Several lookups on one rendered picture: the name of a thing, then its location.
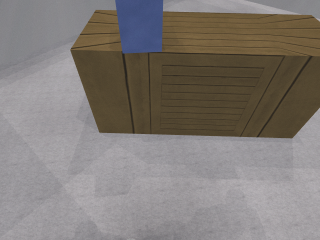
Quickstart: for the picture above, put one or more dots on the pedestal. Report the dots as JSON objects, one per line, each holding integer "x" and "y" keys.
{"x": 219, "y": 74}

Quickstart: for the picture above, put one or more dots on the carton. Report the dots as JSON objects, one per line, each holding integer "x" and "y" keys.
{"x": 140, "y": 25}

